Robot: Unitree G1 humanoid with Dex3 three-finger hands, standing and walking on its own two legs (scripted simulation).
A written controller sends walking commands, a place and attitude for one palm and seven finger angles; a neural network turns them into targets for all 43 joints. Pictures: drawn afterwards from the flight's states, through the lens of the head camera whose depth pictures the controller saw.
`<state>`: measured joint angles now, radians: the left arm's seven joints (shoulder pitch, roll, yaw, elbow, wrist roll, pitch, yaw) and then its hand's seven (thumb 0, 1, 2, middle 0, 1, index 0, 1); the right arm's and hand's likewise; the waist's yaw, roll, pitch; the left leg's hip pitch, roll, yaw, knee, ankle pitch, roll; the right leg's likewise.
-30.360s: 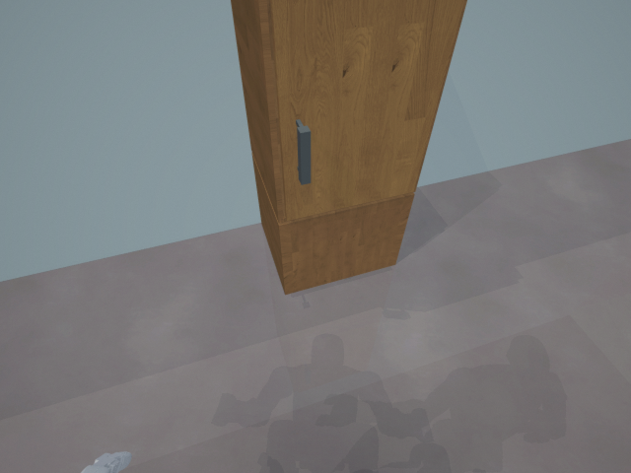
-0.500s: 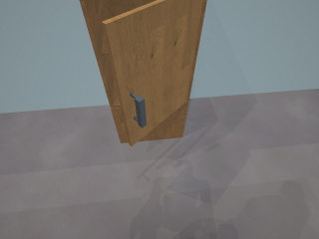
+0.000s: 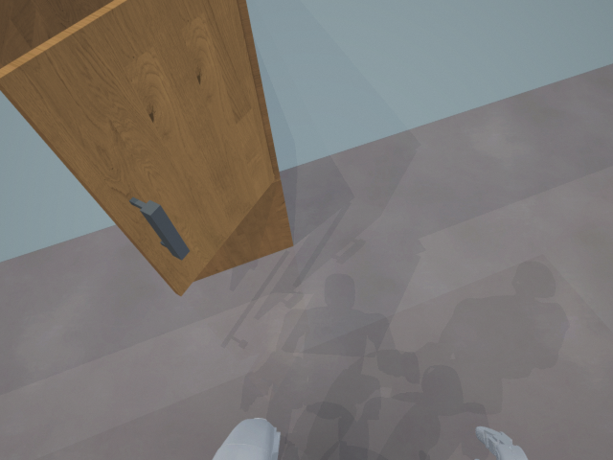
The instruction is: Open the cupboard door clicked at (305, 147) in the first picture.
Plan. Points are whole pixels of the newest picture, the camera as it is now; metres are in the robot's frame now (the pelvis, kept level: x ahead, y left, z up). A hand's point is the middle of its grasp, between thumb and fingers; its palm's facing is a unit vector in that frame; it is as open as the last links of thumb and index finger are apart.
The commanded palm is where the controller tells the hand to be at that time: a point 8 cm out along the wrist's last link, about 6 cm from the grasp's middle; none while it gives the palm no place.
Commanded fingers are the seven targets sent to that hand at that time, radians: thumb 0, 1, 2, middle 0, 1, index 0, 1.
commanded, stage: walk to a spot facing it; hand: left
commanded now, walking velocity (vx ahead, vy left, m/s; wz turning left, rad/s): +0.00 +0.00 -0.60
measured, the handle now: (159, 228) +0.48 +0.34 -0.10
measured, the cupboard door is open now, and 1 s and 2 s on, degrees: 39 39 39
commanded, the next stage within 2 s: none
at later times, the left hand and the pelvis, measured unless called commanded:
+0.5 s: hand out of the picture +0.12 +0.27 -0.19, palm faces -0.17 -0.95 -0.25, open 7.4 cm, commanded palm none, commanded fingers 0.00 0.90 0.90 -0.20 -0.30 -0.20 -0.30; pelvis +0.05 +0.06 -0.01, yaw -15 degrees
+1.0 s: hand (268, 345) +0.30 +0.11 -0.17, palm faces -0.61 -0.75 -0.26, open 7.4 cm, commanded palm none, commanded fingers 0.00 0.90 0.90 -0.20 -0.30 -0.20 -0.30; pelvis +0.07 +0.04 -0.02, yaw -36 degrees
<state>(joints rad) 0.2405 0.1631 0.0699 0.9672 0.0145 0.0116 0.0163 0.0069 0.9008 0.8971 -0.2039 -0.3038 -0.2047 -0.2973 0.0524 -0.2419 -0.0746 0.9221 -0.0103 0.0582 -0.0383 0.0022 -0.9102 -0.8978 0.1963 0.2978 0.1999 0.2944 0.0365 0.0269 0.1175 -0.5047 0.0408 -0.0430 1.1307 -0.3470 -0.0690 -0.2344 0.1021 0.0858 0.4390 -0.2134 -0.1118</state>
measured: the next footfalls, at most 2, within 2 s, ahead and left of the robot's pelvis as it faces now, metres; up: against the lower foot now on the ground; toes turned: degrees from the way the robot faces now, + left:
left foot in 0.50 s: +0.11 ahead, +0.18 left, +0.00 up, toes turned -20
right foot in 0.92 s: +0.04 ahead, -0.06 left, +0.00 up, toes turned -38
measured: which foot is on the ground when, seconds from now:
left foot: up 0.00-0.48, down 0.50-0.92, up 0.94-1.00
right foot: down 0.00-0.48, up 0.50-0.90, down 0.92-1.00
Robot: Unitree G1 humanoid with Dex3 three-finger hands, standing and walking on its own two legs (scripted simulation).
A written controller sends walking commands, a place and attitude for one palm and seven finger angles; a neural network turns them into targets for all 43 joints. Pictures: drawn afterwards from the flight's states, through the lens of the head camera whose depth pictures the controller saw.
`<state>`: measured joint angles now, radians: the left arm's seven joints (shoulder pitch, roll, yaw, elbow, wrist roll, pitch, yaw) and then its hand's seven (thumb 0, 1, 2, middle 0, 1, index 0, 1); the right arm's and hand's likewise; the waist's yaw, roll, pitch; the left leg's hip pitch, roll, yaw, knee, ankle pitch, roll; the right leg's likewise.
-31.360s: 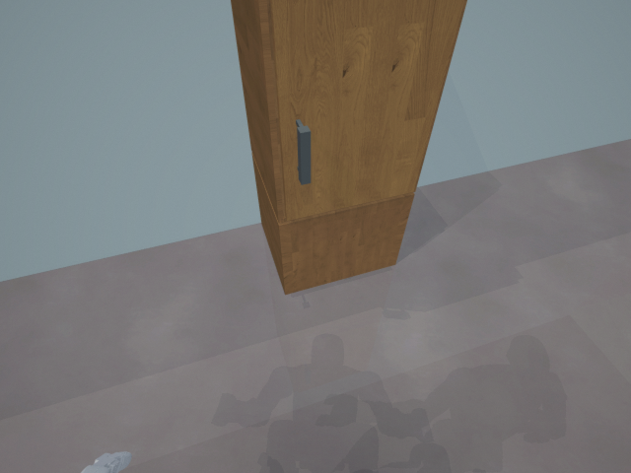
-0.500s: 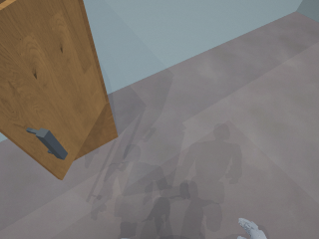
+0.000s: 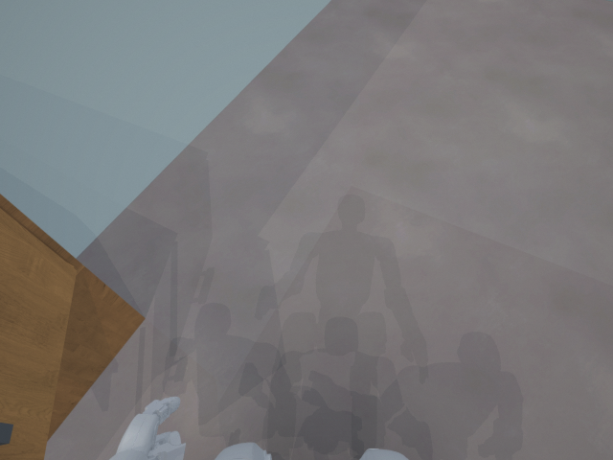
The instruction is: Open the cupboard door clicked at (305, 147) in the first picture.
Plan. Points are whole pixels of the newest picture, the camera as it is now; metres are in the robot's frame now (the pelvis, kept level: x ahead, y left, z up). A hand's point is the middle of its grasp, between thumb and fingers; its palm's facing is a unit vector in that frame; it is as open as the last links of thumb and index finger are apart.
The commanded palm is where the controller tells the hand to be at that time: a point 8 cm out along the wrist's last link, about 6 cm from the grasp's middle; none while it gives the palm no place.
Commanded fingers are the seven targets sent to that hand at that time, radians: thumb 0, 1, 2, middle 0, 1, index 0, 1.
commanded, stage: walk to a spot facing it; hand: left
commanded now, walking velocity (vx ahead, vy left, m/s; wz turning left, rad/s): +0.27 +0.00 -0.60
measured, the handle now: out of the picture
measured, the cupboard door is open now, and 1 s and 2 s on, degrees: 39 39 39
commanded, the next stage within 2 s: turn to face it in 1.40 s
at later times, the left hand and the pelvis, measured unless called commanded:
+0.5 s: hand (174, 415) +0.19 +0.22 -0.17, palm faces -0.23 -0.96 -0.17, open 7.4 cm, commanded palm none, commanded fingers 0.00 0.90 0.90 -0.20 -0.30 -0.20 -0.30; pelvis +0.13 +0.03 +0.01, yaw -17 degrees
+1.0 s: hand (323, 247) +0.48 -0.01 -0.15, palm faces -0.55 -0.80 -0.23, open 7.4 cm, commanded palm none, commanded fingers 0.00 0.90 0.90 -0.20 -0.30 -0.20 -0.30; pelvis +0.29 -0.12 +0.00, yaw -34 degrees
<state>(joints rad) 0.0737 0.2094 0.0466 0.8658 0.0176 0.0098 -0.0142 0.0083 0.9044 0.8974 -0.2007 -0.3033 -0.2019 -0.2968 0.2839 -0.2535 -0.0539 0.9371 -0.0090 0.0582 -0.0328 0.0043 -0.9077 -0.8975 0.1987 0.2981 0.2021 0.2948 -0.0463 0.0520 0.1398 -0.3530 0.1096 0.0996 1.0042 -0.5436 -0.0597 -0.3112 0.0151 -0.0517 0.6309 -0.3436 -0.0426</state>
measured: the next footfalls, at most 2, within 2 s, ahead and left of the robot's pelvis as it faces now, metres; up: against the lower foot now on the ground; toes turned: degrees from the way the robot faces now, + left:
left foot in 0.36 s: +0.16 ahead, +0.12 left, +0.00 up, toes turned -8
right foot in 0.86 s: +0.33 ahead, -0.15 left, +0.00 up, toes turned -37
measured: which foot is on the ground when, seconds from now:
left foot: up 0.00-0.34, down 0.36-0.84, up 0.86-1.00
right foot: down 0.00-0.36, up 0.38-0.84, down 0.86-1.00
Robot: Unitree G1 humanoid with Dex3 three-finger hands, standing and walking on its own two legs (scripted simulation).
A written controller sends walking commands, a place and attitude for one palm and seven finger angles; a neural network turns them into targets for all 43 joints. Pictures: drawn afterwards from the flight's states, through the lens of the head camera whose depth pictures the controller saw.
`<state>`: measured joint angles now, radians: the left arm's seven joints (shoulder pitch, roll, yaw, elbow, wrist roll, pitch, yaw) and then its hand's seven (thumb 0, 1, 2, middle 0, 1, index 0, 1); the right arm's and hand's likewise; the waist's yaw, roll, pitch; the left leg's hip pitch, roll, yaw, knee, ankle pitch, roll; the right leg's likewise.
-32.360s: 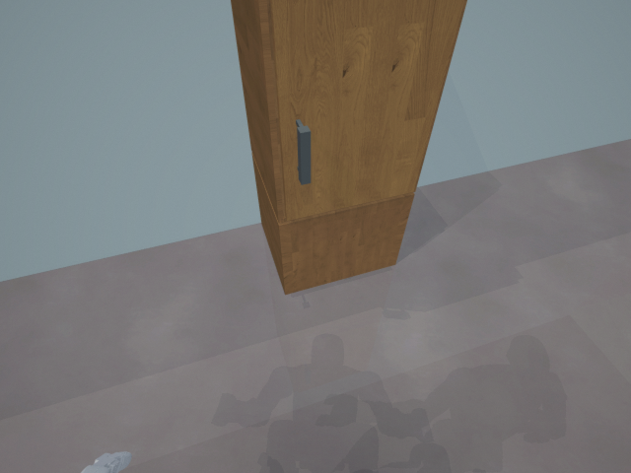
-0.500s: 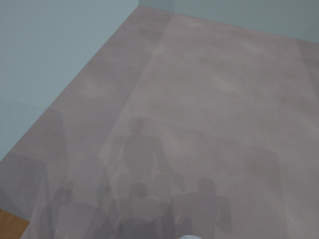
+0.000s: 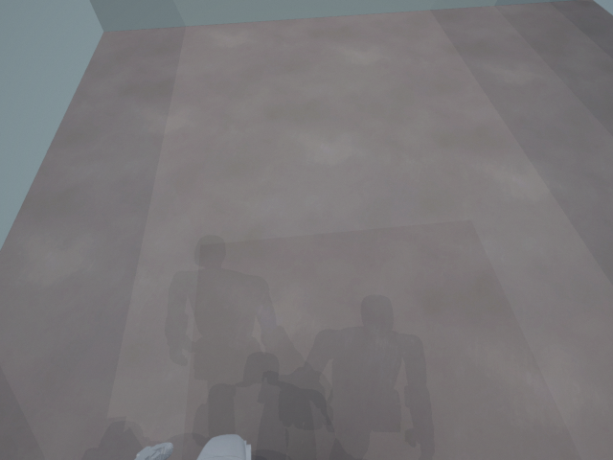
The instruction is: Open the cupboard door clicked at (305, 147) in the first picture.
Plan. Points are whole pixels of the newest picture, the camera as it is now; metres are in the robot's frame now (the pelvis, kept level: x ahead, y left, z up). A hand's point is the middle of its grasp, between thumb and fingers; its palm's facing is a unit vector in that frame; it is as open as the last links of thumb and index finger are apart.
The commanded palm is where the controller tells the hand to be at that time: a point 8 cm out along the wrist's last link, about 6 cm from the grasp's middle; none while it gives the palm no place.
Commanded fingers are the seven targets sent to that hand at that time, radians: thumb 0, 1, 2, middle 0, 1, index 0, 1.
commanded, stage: walk to a spot facing it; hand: left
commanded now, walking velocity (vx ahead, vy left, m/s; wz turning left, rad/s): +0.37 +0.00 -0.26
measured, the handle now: out of the picture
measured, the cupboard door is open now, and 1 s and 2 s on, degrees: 39 39 39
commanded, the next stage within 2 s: turn to face it in 0.40 s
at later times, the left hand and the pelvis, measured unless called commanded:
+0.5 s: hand (224, 430) +0.18 +0.14 -0.17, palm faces -0.08 -0.98 -0.16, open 7.4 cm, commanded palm none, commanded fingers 0.00 0.90 0.90 -0.20 -0.30 -0.20 -0.30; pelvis +0.27 -0.03 -0.01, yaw -10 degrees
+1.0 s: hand (292, 223) +0.56 +0.04 -0.14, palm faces +0.05 -0.98 -0.19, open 7.3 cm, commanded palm none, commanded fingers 0.00 0.90 0.90 -0.20 -0.30 -0.20 -0.30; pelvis +0.44 -0.13 +0.01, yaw +5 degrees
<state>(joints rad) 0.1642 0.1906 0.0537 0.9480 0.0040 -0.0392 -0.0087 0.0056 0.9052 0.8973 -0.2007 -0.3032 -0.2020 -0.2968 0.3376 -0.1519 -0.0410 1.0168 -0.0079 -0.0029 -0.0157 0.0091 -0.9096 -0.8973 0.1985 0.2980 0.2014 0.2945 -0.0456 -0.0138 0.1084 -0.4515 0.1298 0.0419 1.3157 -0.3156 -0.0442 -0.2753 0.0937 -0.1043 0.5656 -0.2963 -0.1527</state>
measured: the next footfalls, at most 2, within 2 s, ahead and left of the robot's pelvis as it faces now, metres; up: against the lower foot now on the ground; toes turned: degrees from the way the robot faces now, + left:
left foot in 0.44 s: +0.34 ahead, +0.04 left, +0.00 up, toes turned -4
right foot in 0.78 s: +0.49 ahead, -0.23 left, +0.00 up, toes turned -9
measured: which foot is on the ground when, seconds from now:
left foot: up 0.00-0.42, down 0.44-0.78, up 0.80-1.00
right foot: down 0.00-0.42, up 0.44-0.76, down 0.78-1.00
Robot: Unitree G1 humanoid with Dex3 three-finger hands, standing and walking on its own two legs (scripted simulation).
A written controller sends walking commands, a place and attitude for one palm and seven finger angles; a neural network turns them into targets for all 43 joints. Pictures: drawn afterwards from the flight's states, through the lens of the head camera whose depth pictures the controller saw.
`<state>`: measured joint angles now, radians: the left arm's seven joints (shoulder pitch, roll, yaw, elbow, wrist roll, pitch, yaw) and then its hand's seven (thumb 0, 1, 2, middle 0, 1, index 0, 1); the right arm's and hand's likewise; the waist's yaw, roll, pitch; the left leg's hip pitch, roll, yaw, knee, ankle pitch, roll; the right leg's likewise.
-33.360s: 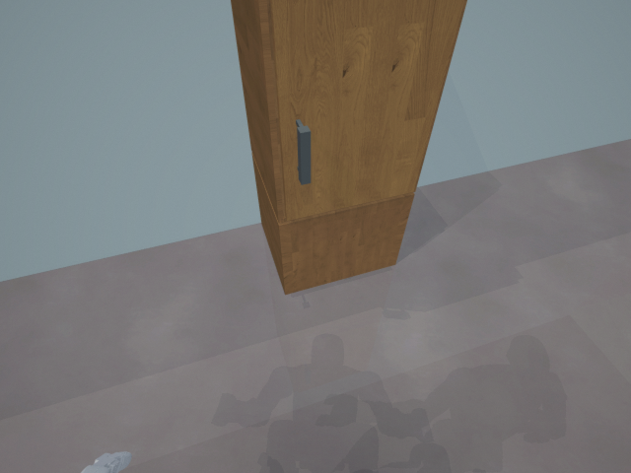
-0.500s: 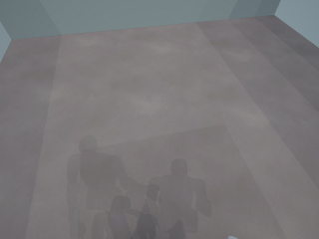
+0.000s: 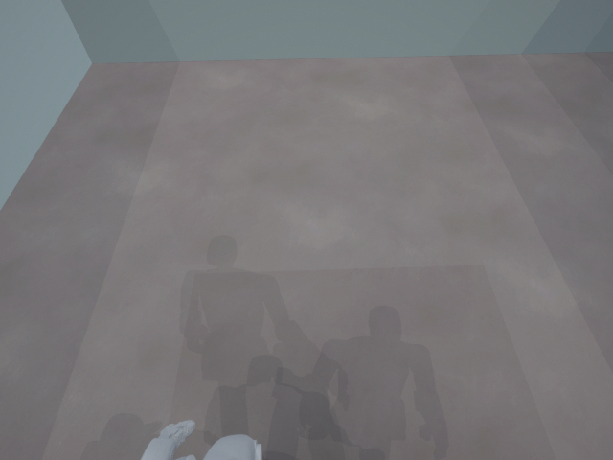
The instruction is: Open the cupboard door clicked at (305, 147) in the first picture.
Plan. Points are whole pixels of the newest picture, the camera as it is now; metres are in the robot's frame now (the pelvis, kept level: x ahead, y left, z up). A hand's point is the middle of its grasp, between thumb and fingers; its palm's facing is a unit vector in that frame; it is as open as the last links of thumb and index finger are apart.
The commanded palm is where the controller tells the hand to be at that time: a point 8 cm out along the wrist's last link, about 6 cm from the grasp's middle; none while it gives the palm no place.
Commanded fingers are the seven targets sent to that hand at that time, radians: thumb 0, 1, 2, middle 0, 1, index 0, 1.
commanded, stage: turn to face it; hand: left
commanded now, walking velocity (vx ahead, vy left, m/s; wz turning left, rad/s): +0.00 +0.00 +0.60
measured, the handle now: out of the picture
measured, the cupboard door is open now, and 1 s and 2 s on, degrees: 39 39 39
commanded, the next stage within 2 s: none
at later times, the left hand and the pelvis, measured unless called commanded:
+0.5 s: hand out of the picture +0.06 +0.26 -0.17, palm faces +0.28 -0.92 -0.28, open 7.4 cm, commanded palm none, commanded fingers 0.00 0.90 0.90 -0.20 -0.30 -0.20 -0.30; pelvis +0.04 +0.02 +0.00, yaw +16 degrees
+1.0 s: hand out of the picture +0.02 +0.15 -0.15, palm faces +0.57 -0.78 -0.26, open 7.3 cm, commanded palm none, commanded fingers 0.00 0.90 0.90 -0.20 -0.30 -0.20 -0.30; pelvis +0.07 -0.05 +0.00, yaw +36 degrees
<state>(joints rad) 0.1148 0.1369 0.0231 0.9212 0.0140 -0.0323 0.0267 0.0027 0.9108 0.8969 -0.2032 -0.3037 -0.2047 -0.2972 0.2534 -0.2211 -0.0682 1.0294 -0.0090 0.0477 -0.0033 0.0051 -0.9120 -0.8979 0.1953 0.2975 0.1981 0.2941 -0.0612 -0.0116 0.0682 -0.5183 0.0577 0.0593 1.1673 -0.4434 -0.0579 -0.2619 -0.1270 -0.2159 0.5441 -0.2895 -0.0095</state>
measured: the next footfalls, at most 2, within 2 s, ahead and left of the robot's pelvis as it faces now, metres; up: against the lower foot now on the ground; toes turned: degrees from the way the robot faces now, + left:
left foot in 0.20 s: +0.10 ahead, +0.12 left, +0.00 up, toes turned +15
right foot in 0.68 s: +0.13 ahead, -0.12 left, +0.00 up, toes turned +22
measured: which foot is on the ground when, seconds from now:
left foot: up 0.00-0.18, down 0.20-0.68, up 0.70-1.00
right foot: down 0.00-0.20, up 0.22-0.66, down 0.68-1.00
